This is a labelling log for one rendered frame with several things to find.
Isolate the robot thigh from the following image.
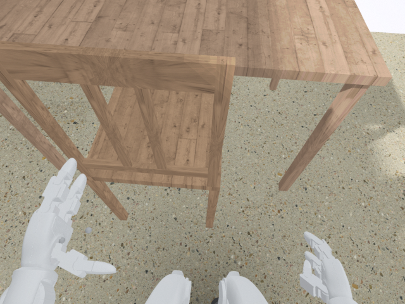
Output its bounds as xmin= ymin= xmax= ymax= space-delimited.
xmin=218 ymin=275 xmax=268 ymax=304
xmin=145 ymin=274 xmax=191 ymax=304

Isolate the chair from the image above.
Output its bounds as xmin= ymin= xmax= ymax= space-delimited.
xmin=0 ymin=41 xmax=235 ymax=228

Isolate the left robot thigh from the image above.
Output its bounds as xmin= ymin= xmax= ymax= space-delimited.
xmin=145 ymin=274 xmax=191 ymax=304

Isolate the left robot hand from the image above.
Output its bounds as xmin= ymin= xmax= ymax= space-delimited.
xmin=21 ymin=158 xmax=116 ymax=278

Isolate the right robot thigh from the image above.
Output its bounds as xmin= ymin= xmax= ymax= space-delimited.
xmin=218 ymin=275 xmax=268 ymax=304

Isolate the right robot hand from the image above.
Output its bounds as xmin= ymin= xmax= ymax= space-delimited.
xmin=300 ymin=231 xmax=353 ymax=304

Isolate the left robot forearm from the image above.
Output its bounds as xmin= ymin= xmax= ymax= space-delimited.
xmin=0 ymin=267 xmax=58 ymax=304

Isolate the table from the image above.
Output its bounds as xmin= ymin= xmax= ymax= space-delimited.
xmin=0 ymin=0 xmax=392 ymax=191

